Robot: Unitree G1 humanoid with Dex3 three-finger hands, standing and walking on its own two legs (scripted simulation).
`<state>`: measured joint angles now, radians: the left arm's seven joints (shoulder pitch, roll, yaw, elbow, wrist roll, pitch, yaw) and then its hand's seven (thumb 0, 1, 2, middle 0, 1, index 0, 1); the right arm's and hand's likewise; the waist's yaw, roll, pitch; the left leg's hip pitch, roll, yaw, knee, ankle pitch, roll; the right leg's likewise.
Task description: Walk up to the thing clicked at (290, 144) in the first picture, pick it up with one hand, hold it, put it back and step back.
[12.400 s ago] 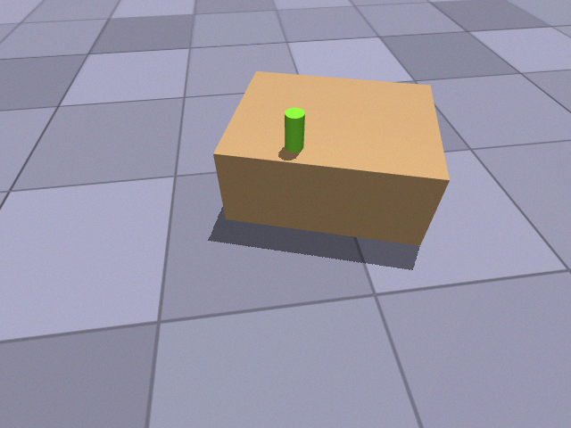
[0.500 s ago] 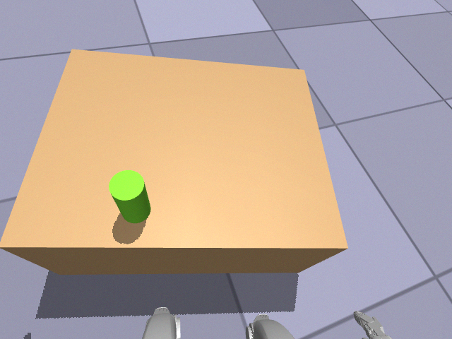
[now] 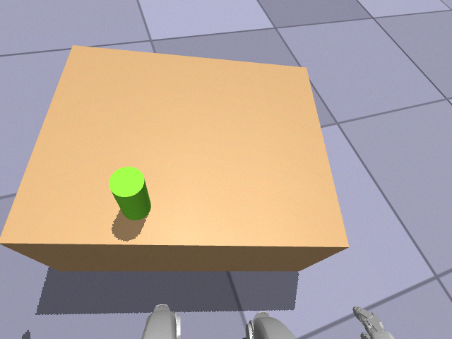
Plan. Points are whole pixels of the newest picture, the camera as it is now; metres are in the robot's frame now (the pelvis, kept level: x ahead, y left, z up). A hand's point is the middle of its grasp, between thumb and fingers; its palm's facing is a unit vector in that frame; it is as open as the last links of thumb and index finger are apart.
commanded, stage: go down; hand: left
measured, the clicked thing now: (132, 195) +0.47 +0.20 -0.22
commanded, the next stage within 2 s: none
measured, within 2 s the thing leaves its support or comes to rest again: neither
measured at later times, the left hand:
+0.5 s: hand out of the picture +0.35 +0.41 +0.05, palm faces +0.25 -0.97 -0.01, open 16.6 cm
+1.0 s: hand out of the picture +0.35 +0.41 +0.06, palm faces +0.25 -0.97 +0.01, open 16.6 cm
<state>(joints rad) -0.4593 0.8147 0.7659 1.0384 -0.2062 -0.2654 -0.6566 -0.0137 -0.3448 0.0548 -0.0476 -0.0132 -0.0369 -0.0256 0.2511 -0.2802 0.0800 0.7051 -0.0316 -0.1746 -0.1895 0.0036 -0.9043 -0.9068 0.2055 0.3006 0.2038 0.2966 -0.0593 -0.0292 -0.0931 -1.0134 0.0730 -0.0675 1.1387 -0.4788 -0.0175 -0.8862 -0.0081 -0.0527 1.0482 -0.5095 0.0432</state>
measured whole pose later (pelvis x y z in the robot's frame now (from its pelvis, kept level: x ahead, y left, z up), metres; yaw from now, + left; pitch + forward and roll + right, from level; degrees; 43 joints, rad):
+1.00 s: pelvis +0.00 +0.00 -0.01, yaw +0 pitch +21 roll -5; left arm -0.49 0.82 0.80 1.03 -0.26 -0.30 -0.69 -0.01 -0.29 0.03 -0.04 -0.01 -0.04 -0.01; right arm 0.25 -0.28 0.09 0.71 -0.03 -0.18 -0.19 0.00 -0.91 -0.91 0.21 0.30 0.20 0.30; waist -0.06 -0.03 -0.10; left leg -1.06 0.07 -0.08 1.18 -0.49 -0.02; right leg -0.93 -0.01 -0.06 1.09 -0.53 0.04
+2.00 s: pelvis +0.00 +0.00 -0.01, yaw +0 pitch +23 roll -5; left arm -0.50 0.82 0.82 1.03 -0.26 -0.30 -0.70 -0.01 -0.26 0.04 -0.03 -0.01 -0.03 -0.01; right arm 0.24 -0.28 0.09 0.71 -0.03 -0.18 -0.19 0.00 -0.92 -0.91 0.21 0.30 0.20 0.30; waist -0.07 -0.03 -0.11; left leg -1.10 0.07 -0.08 1.21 -0.51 -0.03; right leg -0.97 -0.01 -0.06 1.12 -0.54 0.04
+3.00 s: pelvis -0.03 -0.01 -0.14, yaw -3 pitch +34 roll -6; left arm -0.64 0.70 0.77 1.13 -0.21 -0.56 -0.61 -0.02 -0.57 0.02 -0.04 -0.06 -0.05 -0.06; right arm 0.16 -0.28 0.09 0.71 -0.10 -0.17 -0.10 0.00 -0.90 -0.90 0.20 0.30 0.20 0.30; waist -0.11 -0.04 -0.16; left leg -1.69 0.07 -0.11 1.72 -0.63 -0.03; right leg -1.56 0.00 -0.05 1.67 -0.70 0.04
